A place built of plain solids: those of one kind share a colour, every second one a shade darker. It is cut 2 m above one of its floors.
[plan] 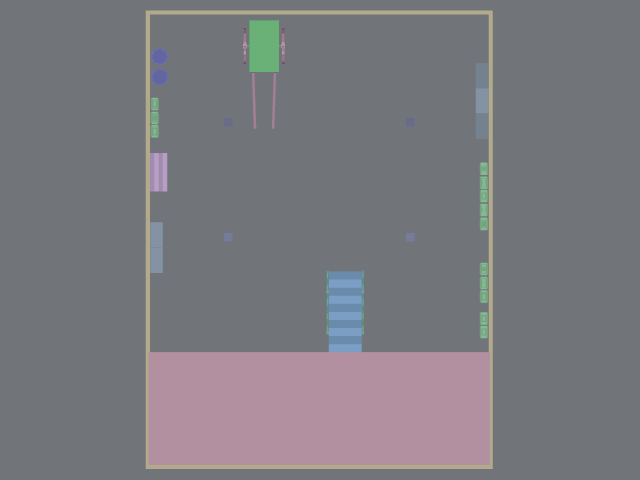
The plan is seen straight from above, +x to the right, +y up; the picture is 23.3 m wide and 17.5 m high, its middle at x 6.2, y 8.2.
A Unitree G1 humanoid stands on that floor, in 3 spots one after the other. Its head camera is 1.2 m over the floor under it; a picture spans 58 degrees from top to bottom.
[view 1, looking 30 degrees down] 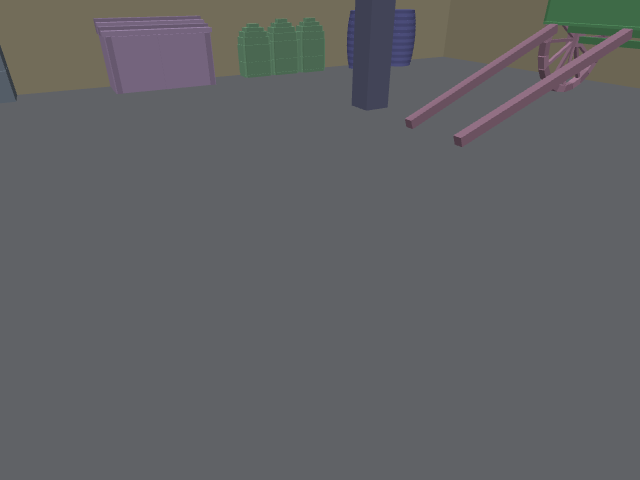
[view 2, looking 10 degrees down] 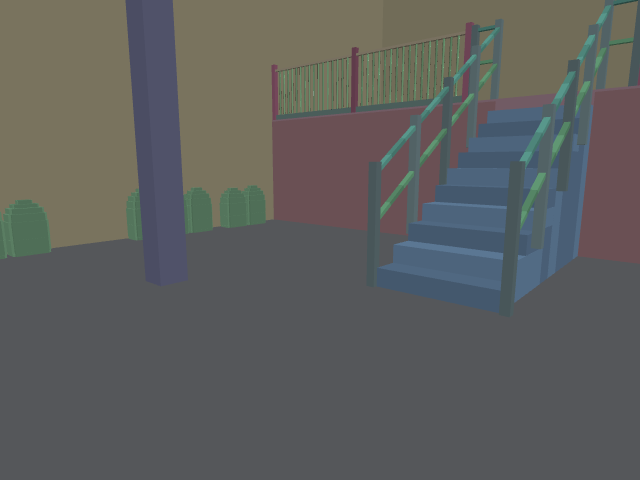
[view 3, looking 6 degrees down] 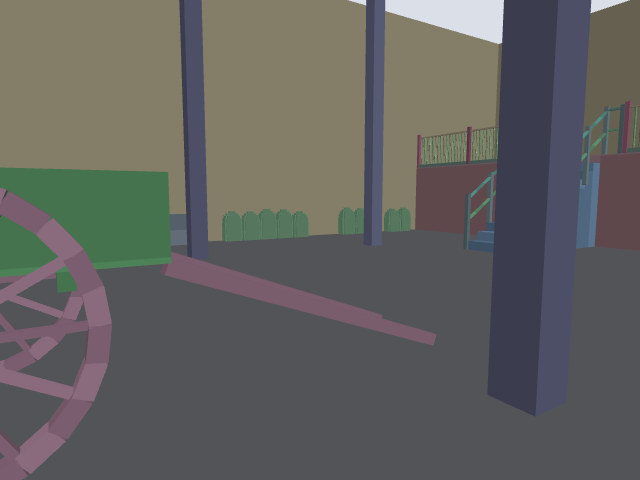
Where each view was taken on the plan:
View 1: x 7.12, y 9.35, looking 150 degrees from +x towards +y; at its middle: ground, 2.40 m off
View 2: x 5.42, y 10.55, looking -49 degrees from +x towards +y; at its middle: ground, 6.91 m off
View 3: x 1.43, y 14.82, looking -32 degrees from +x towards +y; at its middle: ground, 11.48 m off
